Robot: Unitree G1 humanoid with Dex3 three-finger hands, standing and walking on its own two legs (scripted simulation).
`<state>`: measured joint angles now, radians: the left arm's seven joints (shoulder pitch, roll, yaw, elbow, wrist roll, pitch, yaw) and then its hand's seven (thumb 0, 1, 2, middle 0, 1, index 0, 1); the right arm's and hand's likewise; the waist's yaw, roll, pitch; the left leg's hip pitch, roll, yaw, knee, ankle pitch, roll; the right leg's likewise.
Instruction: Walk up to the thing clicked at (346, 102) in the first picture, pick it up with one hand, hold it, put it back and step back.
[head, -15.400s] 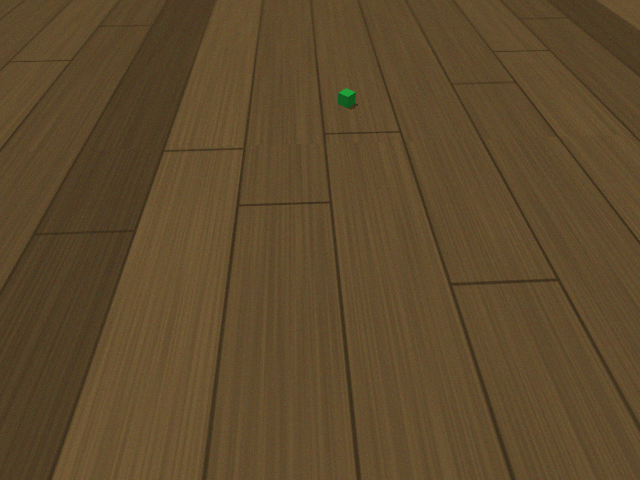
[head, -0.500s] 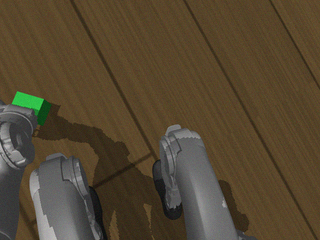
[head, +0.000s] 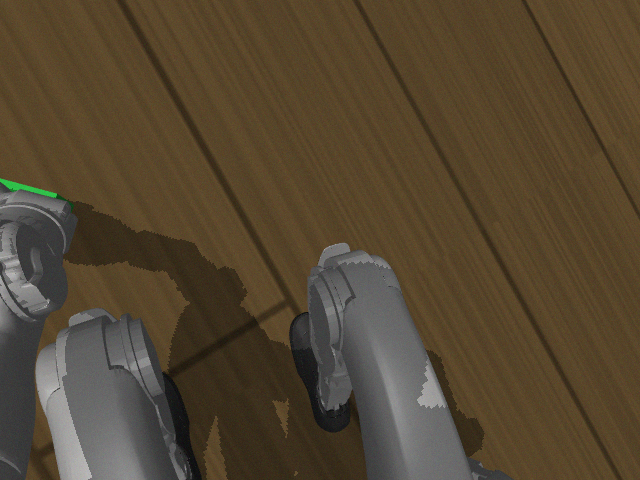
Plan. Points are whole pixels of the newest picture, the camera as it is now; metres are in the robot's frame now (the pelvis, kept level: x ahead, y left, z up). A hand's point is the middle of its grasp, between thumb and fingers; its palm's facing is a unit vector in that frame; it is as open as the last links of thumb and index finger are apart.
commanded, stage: rest palm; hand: left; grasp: from above
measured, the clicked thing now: (29, 216) +0.48 +0.28 -0.30
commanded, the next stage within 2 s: close in 1.04 s
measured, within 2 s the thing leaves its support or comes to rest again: neither
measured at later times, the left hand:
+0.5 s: hand (32, 227) +0.45 +0.26 -0.26, palm faces -0.11 -0.46 -0.88, open 13.9 cm
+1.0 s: hand (36, 221) +0.46 +0.26 -0.28, palm faces -0.09 -0.42 -0.90, open 13.0 cm
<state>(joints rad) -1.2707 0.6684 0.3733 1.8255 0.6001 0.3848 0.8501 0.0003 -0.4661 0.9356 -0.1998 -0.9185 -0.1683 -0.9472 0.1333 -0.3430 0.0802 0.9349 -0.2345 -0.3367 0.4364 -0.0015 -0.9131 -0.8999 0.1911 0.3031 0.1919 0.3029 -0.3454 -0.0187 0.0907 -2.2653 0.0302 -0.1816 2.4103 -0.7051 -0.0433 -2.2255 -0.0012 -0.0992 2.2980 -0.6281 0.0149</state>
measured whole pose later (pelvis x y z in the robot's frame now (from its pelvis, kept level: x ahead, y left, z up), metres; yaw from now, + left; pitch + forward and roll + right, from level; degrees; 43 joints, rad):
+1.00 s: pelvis +0.01 +0.01 -0.03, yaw -4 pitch +26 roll -14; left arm -1.25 0.85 0.32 1.80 0.43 0.37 0.94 0.00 -0.39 0.97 -0.22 -0.94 -0.21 -0.97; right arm 0.10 -0.45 0.27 0.69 -0.23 -0.29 0.51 0.00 -0.92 -0.91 0.19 0.30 0.19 0.30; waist -0.43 -0.10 0.29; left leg -2.27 0.00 -0.28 2.56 -0.76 -0.03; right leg -2.17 0.00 -0.17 2.37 -0.67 0.05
